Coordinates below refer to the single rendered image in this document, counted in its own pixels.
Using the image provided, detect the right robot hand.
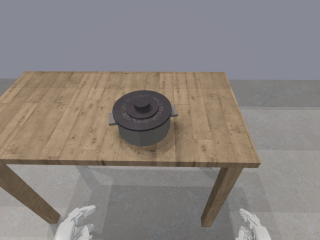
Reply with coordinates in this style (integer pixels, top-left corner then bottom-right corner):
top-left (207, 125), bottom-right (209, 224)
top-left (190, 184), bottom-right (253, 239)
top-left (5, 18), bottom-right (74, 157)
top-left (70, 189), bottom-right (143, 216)
top-left (235, 208), bottom-right (272, 240)

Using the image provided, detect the lid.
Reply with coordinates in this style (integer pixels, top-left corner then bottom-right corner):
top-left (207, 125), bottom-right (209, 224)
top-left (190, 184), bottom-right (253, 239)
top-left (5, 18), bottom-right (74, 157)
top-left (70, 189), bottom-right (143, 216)
top-left (112, 90), bottom-right (172, 132)

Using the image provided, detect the pot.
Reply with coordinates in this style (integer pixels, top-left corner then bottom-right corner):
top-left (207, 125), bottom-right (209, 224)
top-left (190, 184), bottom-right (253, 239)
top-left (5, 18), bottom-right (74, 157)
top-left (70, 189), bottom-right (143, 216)
top-left (108, 104), bottom-right (178, 146)

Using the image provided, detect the left robot hand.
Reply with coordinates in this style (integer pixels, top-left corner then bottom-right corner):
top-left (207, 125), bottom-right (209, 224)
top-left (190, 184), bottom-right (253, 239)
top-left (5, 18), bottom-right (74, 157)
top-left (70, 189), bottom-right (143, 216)
top-left (53, 205), bottom-right (96, 240)

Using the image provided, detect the knob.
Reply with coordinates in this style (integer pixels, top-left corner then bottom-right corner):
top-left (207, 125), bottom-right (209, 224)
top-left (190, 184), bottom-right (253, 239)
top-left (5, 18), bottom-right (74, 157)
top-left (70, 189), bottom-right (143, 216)
top-left (133, 97), bottom-right (150, 110)

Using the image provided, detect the table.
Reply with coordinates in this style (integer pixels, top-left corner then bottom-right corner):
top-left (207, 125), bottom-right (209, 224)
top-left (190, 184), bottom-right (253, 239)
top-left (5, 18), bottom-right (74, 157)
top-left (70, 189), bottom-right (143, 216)
top-left (0, 71), bottom-right (261, 228)

